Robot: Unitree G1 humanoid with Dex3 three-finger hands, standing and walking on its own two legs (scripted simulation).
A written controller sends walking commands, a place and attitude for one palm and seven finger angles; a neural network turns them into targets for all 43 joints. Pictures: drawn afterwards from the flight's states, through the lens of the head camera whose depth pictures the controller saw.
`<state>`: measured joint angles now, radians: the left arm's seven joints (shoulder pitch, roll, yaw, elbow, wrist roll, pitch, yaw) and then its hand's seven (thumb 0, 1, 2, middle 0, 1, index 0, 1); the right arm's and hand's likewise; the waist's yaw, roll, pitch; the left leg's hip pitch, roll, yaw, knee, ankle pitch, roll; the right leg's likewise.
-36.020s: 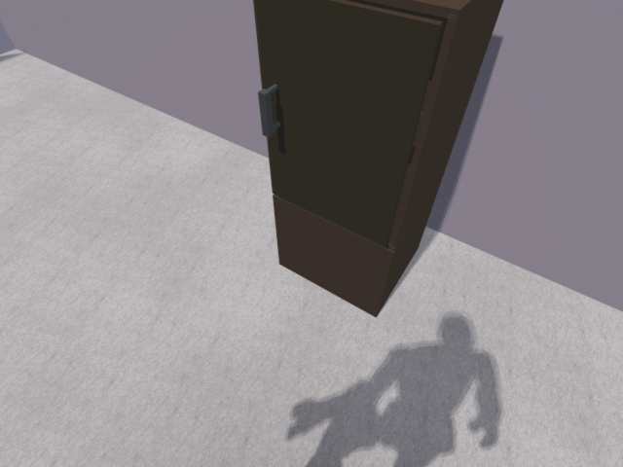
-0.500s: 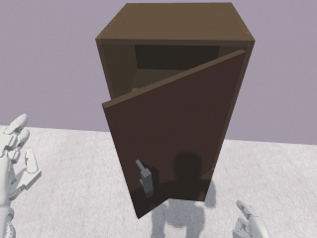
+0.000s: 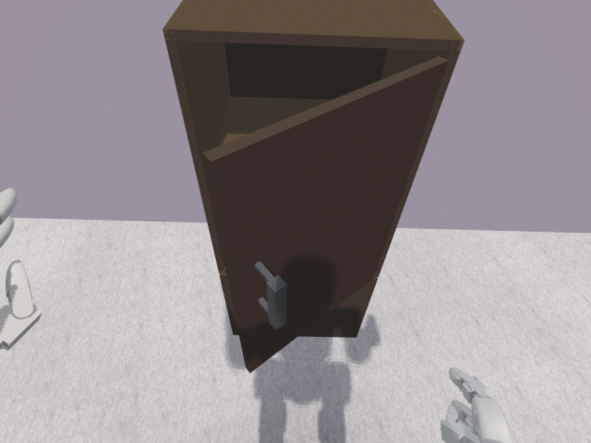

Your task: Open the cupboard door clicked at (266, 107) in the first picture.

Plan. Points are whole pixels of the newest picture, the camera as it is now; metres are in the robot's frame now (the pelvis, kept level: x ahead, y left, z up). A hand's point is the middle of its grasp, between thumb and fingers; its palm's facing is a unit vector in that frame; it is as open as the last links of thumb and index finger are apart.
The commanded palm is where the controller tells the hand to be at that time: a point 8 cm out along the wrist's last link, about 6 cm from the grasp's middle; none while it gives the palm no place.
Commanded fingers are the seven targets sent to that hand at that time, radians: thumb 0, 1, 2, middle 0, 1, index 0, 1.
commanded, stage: step back with the hand held close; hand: left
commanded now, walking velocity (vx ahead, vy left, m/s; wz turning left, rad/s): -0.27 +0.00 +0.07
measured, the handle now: (269, 295) +0.34 +0.06 -0.02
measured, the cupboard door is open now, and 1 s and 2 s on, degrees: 40 40 40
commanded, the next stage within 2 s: stop stepping back and stand still in 0.64 s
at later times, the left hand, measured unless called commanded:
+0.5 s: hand out of the picture +0.07 +0.29 +0.16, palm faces +0.52 -0.70 -0.49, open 7.4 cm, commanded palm +0.01 +0.32 +0.18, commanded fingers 0.00 0.90 0.90 -0.20 -0.30 -0.20 -0.30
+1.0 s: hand out of the picture +0.01 +0.29 +0.18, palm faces +0.41 -0.84 -0.36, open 7.4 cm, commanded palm -0.06 +0.33 +0.18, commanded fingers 0.00 0.90 0.90 -0.20 -0.30 -0.20 -0.30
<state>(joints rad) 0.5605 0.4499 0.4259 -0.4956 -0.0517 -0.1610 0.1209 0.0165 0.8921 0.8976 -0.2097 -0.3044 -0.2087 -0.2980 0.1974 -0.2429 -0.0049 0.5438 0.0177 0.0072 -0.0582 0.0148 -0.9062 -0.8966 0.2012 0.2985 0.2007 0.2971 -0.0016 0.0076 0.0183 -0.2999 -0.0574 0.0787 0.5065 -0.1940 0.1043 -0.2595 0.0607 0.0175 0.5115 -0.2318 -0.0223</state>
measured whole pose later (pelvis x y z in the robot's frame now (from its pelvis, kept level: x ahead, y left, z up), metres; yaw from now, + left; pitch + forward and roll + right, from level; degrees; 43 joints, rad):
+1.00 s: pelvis -0.19 +0.02 +0.02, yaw +2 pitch +3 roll -5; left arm 0.54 0.45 0.43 -0.66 -0.06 -0.16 0.15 0.02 0.89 0.90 -0.21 -0.30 -0.20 -0.30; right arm 0.23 -0.10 0.04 0.64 -0.01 -0.15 -0.03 0.01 -0.90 -0.90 0.20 0.30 0.20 0.30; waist -0.02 -0.07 -0.01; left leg -0.39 0.07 0.08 0.30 -0.05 0.02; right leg -0.23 0.07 -0.02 0.83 -0.56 0.03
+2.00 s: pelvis -0.25 +0.00 +0.00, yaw +1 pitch -2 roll -1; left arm 0.35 0.20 0.04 0.99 0.01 0.04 0.02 -0.01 0.99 0.90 -0.20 -0.30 -0.20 -0.30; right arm 0.24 -0.16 -0.01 0.99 -0.03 0.03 -0.03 0.01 -0.91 -0.90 0.20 0.30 0.20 0.30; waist 0.03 -0.06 0.08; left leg -0.20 0.04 -0.01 0.53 -0.30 -0.03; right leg -0.19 0.03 -0.11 0.50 -0.29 -0.06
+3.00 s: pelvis -0.28 +0.04 +0.01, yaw -1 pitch -2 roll +0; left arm 0.30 0.11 0.01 1.17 0.01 0.00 0.03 0.01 0.91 0.90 -0.20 -0.30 -0.19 -0.30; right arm 0.30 -0.11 0.01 1.14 -0.02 -0.01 -0.03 0.00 -0.91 -0.90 0.20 0.30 0.20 0.30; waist -0.01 0.00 0.05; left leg -0.17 -0.03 0.06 0.42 -0.22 0.04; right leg -0.19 -0.04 -0.04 0.43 -0.21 0.02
